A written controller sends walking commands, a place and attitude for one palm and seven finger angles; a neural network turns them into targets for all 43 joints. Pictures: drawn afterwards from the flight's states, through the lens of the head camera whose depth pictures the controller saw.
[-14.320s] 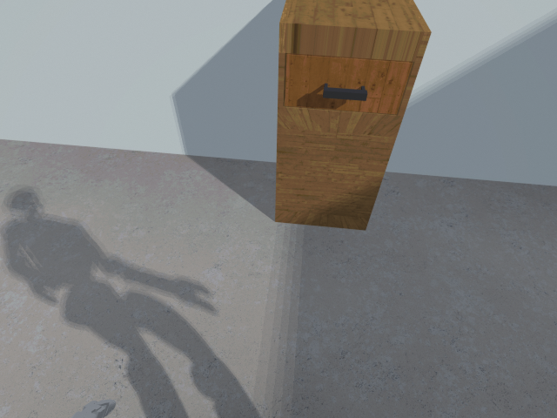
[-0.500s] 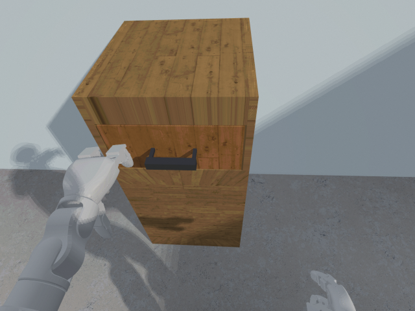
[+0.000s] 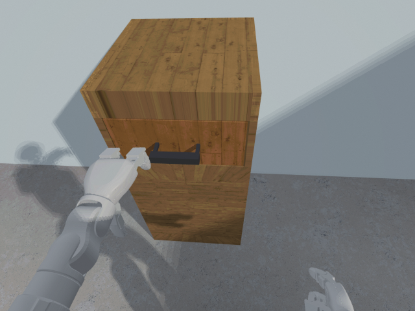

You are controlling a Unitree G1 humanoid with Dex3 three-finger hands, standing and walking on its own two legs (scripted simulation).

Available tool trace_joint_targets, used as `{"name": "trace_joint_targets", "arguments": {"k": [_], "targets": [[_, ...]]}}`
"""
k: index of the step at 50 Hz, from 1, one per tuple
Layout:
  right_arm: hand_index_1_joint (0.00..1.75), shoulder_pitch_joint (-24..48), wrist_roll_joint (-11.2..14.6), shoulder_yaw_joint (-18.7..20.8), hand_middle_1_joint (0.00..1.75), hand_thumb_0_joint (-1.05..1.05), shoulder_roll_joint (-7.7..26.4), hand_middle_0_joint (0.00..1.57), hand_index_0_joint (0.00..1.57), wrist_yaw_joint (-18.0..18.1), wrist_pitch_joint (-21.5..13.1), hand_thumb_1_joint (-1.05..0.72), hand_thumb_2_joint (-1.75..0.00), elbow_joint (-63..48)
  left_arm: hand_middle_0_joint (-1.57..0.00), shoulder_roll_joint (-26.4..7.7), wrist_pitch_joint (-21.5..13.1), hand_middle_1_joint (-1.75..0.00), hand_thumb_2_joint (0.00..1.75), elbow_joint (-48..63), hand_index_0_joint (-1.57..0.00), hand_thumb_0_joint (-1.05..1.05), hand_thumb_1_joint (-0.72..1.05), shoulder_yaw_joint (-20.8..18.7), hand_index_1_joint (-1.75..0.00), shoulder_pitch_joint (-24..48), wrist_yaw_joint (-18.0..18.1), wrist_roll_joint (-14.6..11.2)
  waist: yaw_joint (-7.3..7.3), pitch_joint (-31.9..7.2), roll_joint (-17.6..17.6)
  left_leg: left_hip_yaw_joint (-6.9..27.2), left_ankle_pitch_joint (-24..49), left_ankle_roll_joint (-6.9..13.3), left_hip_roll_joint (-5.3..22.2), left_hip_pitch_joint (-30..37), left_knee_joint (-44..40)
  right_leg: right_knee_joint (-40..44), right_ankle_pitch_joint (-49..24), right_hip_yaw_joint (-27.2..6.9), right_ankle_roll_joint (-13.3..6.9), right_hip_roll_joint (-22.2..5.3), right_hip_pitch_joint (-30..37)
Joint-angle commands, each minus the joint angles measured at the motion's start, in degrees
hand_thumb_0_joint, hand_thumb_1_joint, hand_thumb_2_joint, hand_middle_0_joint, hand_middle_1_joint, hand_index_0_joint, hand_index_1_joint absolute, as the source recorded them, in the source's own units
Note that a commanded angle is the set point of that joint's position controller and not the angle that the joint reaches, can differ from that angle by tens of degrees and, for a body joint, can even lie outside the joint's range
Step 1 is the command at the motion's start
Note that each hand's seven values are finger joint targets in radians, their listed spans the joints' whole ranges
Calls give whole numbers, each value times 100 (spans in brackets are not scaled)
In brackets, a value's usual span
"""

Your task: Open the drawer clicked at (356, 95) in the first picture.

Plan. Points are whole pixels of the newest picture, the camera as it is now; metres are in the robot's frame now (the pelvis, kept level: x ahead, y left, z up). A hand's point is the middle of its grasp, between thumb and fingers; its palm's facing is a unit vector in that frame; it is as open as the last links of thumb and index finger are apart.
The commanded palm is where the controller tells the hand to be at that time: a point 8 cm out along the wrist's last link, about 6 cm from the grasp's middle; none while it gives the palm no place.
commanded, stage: move the hooked fingers above the handle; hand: left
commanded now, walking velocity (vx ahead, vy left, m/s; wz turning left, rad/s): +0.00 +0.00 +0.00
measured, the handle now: (176, 152) +0.52 +0.16 -0.05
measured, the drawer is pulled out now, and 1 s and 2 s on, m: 0.00 0.00 0.00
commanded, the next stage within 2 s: none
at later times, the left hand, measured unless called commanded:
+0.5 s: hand (156, 168) +0.39 +0.17 +0.04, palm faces +0.00 -0.08 -1.00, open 13.8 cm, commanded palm +0.37 +0.18 +0.10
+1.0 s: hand (174, 159) +0.43 +0.14 +0.03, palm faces +0.04 -0.05 -1.00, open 13.8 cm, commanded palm +0.41 +0.16 +0.08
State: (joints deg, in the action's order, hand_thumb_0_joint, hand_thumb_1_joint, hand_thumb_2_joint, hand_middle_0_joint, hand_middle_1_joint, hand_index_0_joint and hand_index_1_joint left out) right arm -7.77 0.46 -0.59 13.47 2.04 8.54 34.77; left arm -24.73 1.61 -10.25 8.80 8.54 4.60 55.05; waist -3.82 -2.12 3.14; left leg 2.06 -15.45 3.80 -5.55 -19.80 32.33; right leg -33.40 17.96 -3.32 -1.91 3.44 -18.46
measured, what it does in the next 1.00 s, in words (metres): stands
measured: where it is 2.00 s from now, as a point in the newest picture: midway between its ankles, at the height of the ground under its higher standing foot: outside the picture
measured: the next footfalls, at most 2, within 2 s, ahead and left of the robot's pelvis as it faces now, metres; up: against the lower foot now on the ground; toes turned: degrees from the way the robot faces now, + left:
none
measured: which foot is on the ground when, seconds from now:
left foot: down 0.00-1.00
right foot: down 0.00-1.00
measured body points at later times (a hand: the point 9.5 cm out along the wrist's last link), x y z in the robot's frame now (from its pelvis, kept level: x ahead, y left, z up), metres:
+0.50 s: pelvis +0.02 -0.01 -0.01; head +0.06 -0.03 +0.44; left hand +0.39 +0.17 +0.09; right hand +0.16 -0.26 -0.13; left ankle +0.01 +0.08 -0.73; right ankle -0.01 -0.10 -0.73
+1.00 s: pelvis +0.02 -0.02 -0.01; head +0.06 -0.04 +0.43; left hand +0.42 +0.14 +0.08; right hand +0.16 -0.27 -0.14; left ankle +0.01 +0.08 -0.73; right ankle -0.01 -0.10 -0.73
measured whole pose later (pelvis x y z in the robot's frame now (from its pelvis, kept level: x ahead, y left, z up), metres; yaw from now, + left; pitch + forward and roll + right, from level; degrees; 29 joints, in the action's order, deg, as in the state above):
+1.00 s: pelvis +0.02 -0.02 -0.01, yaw -1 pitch +11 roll +1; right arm -10.4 0.7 2.3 13.4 1.5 9.6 37.3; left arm -16.6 3.2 -36.5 12.3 28.5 17.7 60.9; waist -0.1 -7.7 2.5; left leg 1.4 -20.4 2.5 -4.4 -30.2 39.4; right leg -40.9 22.4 -3.4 -3.5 4.9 -29.3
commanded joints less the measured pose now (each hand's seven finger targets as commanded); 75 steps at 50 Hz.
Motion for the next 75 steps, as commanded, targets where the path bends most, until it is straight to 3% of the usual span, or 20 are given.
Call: {"name": "trace_joint_targets", "arguments": {"k": [1,6,9,12,18,24,25,28,33,39,43,44,47,49,54,60,66,69,72,75], "targets": [[30,484,-15,271,30,0,574,20,20,99,-310,-90,-90,-705,-30,-1212,-362,-120,30,1142,-30,0,-50,-921,-120,2445,644,177,73,-1443,49,105,1023,-227,304,801,-283,341,-666,93,-171,-95,-119],[30,378,53,327,30,0,583,20,20,49,-284,-90,-90,-621,-30,-838,-17,-120,30,382,-30,0,-50,-699,-120,2628,985,237,61,-1625,-47,50,1164,-285,323,660,-204,195,-781,165,-188,-60,-218],[30,358,79,339,30,0,670,20,20,30,-195,-90,-90,-610,-30,-841,343,-120,30,-79,-30,0,-50,-680,-120,2503,962,253,84,-1801,-384,-13,1348,-259,311,533,-142,184,-1101,90,-161,-62,-3],[30,302,109,339,30,0,684,20,20,35,-134,-90,-90,-666,-30,-404,543,-120,30,-171,-30,0,-50,-149,-120,2705,784,207,231,-1720,-539,-38,1322,-202,325,518,-106,216,-1177,84,-128,-115,-55],[30,122,46,390,30,0,693,20,20,80,-135,-90,-90,-697,-30,-657,204,-120,30,151,-30,0,-50,-334,-120,3009,657,214,232,-2080,-457,-33,1857,-130,289,611,100,72,-1848,-15,-116,-135,130],[30,-32,28,469,30,0,659,20,20,13,-154,-90,-90,-575,-30,-859,34,-120,30,-29,-30,0,-50,-781,-120,3020,1176,427,106,-2200,-141,-15,2427,-242,315,552,246,-163,-2080,-9,-194,-56,-29],[30,-47,33,485,30,0,637,20,20,-23,-157,-90,-90,-568,-30,-682,92,-120,30,-40,-30,0,-50,-641,-120,3012,1258,432,128,-2265,-14,-42,2541,-251,333,625,293,-198,-2147,4,-191,-60,-88],[30,-70,51,512,30,0,669,20,20,-94,-135,-90,-90,-525,-30,-567,401,-120,30,-336,-30,0,-50,-601,-120,2805,1371,427,145,-2319,-304,-111,2657,-245,340,512,322,-208,-2445,-20,-164,-58,54],[30,-20,118,480,30,0,744,20,20,-31,-38,-90,-90,-546,-30,-405,854,-120,30,-818,-30,0,-50,-269,-120,2974,1126,375,318,-2144,-745,-215,2115,-136,267,221,277,-79,-2589,-98,-81,-115,235],[30,-117,47,508,30,0,674,20,20,44,-65,-90,-90,-541,-30,-78,360,-120,30,-424,-30,0,-50,170,-120,3780,905,345,526,-2328,-280,-111,2279,-116,264,529,449,-162,-2570,-66,-74,-141,-69],[30,-284,13,526,30,0,604,20,20,29,-104,-90,-90,-403,-30,-196,50,-120,30,-837,-30,0,-50,-95,-120,4048,1217,501,477,-2327,-253,-93,2220,-142,288,457,568,-283,-2300,7,-116,-102,-392],[30,-295,7,534,30,0,632,20,20,21,-95,-90,-90,-380,-30,-481,45,-120,30,-963,-30,0,-50,-394,-120,4017,1337,556,398,-2419,-281,-104,2180,-163,267,317,582,-331,-2301,-26,-141,-90,-292],[30,-283,28,492,30,0,583,20,20,2,-71,-90,-90,-328,-30,-359,250,-120,30,-1743,-30,0,-50,-403,-120,4171,1630,618,416,-2222,-542,-198,1729,-166,234,-137,578,-351,-2152,-6,-113,-105,-357],[30,-301,33,477,30,0,631,20,20,-2,-50,-90,-90,-317,-30,-620,474,-120,30,-2172,-30,0,-50,-629,-120,4242,1757,629,369,-2222,-657,-224,1556,-169,212,-394,536,-325,-2095,-67,-112,-104,-223],[30,-454,84,511,30,0,689,20,20,16,2,-90,-90,-302,-30,-211,826,-120,30,-2740,-30,0,-50,-105,-120,4933,1617,561,656,-2456,-700,-298,1443,-110,228,-340,556,-198,-2161,-68,-47,-128,-185],[30,-805,47,590,30,0,675,20,20,96,-130,-90,-90,-191,-30,273,239,-120,30,-2686,-30,0,-50,368,-120,5647,1220,332,970,-2503,-612,-206,1334,-39,236,-227,684,-199,-2176,-90,13,-177,-465],[30,-1162,-36,622,30,0,651,20,20,24,-258,-90,-90,45,-30,-466,-182,-120,30,-3109,-30,0,-50,-445,-120,5981,1925,701,837,-2772,-181,-157,1399,-105,281,-632,974,-614,-1814,-10,-94,-95,-1000],[30,-1102,-103,585,30,0,683,20,20,-63,-214,-90,-90,-24,-30,-1237,179,-120,30,-3408,-30,0,-50,-1233,-120,5683,2412,787,478,-3171,-58,-240,1613,-145,236,-955,981,-787,-2032,-4,-135,-48,-577],[30,-1051,-74,582,30,0,684,20,20,-139,-104,-90,-90,-114,-30,-966,776,-120,30,-3742,-30,0,-50,-1000,-120,5384,2561,789,500,-3159,-305,-400,1633,-146,225,-1086,890,-664,-2356,-12,-75,-42,-254],[30,-914,-11,536,30,0,741,20,20,-95,38,-90,-90,-191,-30,-1428,1153,-120,30,-3763,-30,0,-50,-1229,-120,5343,2506,720,450,-3219,-809,-457,1484,-116,189,-1263,714,-494,-2663,-188,16,-93,360]]}}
